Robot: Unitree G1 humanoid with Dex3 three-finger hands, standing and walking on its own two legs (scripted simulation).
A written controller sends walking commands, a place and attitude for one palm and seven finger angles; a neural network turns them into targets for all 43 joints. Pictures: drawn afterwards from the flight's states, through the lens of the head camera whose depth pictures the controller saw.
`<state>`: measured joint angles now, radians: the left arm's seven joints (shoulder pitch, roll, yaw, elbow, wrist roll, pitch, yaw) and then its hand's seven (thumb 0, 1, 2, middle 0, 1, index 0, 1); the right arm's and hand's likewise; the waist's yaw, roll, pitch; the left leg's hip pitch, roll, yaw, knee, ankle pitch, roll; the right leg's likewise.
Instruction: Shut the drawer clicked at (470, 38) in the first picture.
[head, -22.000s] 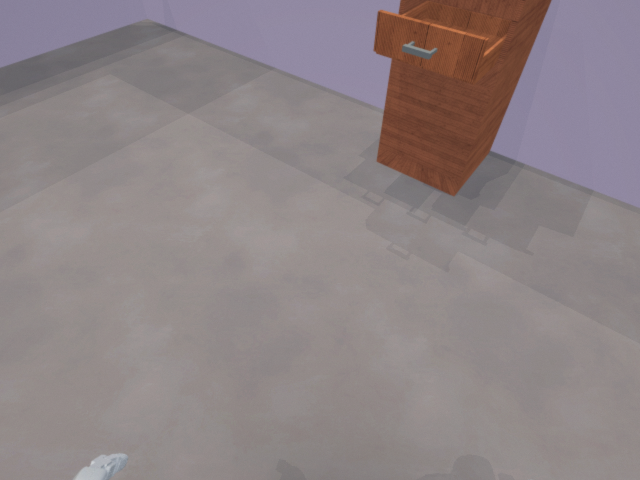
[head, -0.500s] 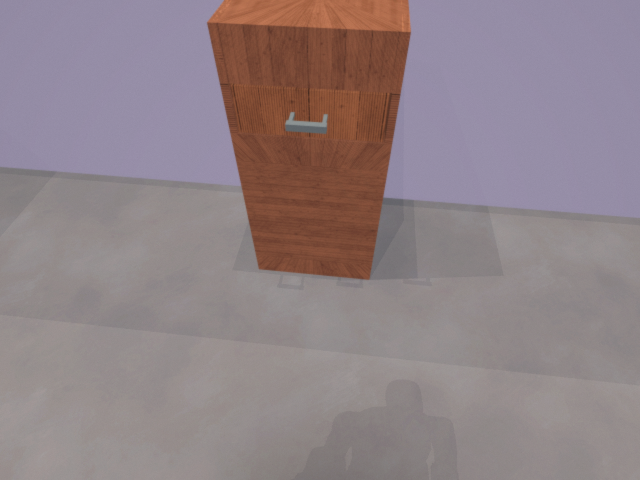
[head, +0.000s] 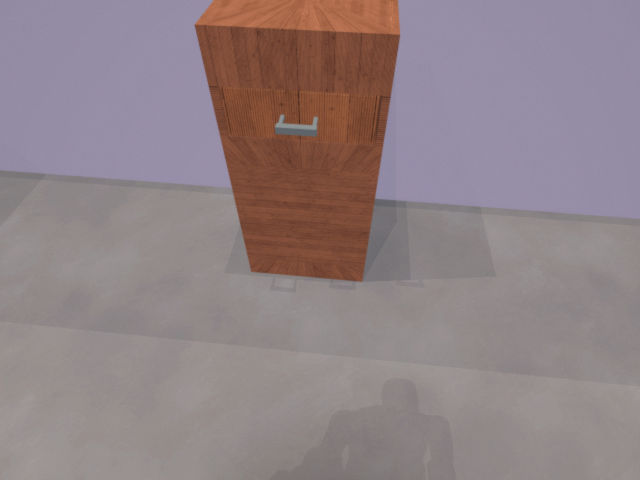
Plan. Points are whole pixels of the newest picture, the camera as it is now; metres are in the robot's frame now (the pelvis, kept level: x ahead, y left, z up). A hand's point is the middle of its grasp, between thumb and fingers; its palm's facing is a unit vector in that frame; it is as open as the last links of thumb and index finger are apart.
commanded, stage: look to check the result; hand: left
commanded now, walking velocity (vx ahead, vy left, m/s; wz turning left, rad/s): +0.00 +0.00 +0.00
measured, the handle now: (297, 124) +0.89 +0.10 -0.07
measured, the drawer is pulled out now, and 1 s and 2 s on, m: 0.00 0.00 0.00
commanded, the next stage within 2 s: stand and wait in 0.42 s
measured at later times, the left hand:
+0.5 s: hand out of the picture +0.03 +0.18 -0.17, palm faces +0.02 -0.97 -0.23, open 7.4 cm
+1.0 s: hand out of the picture +0.05 +0.20 -0.16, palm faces +0.01 -0.96 -0.27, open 7.4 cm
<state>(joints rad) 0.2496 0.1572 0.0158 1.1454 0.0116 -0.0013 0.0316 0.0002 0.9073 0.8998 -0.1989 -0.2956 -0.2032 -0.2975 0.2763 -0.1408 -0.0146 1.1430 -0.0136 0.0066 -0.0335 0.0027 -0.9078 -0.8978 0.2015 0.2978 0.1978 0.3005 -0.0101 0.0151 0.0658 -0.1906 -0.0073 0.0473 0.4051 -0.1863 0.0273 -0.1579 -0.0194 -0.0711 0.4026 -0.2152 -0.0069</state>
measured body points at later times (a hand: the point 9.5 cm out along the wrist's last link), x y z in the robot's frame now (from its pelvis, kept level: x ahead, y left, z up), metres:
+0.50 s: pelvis +0.01 -0.01 +0.00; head +0.02 -0.01 +0.45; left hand +0.03 +0.23 -0.15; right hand +0.02 -0.24 -0.16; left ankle +0.02 +0.10 -0.74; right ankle +0.00 -0.11 -0.74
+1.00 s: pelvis +0.01 -0.01 +0.00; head +0.03 -0.02 +0.45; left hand +0.05 +0.25 -0.14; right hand +0.04 -0.27 -0.16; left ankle +0.02 +0.10 -0.74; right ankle +0.00 -0.11 -0.74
